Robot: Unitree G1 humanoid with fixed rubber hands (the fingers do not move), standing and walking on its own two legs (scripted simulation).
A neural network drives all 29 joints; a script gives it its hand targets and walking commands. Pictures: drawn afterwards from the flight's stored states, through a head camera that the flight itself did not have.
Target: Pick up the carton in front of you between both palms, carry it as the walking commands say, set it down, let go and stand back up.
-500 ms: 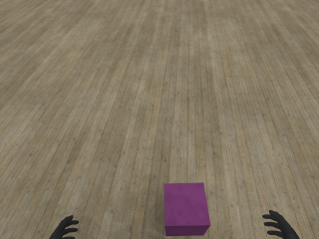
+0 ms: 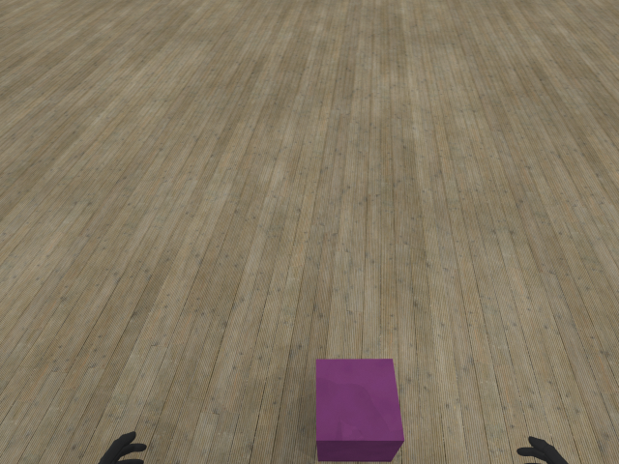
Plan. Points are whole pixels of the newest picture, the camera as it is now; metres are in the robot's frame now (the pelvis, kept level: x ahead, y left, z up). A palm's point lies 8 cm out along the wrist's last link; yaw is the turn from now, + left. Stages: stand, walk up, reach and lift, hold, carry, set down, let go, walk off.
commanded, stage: stand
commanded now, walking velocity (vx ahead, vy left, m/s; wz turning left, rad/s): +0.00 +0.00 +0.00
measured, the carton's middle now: (354, 411) +0.37 -0.08 -0.65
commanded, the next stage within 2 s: none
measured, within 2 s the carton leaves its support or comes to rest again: neither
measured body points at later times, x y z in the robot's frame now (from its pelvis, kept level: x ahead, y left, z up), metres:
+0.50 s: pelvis -0.01 +0.00 +0.00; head -0.02 -0.01 +0.45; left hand +0.09 +0.31 -0.11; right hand +0.08 -0.31 -0.11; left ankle -0.07 +0.14 -0.74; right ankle +0.02 -0.12 -0.74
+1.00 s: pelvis -0.02 +0.00 +0.01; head -0.02 -0.01 +0.45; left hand +0.09 +0.32 -0.11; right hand +0.07 -0.31 -0.11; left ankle -0.07 +0.14 -0.74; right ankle +0.02 -0.12 -0.74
